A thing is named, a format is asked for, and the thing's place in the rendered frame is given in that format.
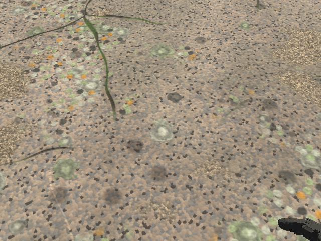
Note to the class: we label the right robot hand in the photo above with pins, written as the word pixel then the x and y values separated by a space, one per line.
pixel 308 228

